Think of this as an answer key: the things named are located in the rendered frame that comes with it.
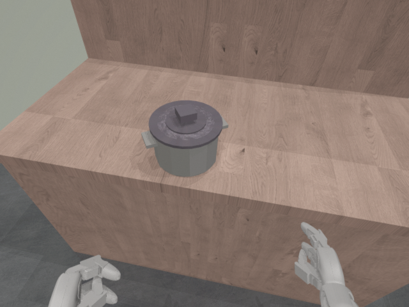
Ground knob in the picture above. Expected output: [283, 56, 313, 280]
[174, 104, 197, 123]

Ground robot left hand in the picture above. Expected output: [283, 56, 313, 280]
[48, 255, 121, 307]

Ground lid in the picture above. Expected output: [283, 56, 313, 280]
[148, 100, 223, 149]

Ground right robot forearm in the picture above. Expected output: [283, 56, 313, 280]
[320, 283, 359, 307]

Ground robot right hand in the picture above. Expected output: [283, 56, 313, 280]
[295, 222, 345, 290]

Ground table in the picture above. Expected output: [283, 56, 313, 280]
[0, 0, 409, 307]

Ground pot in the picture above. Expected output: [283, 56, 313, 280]
[141, 116, 228, 177]

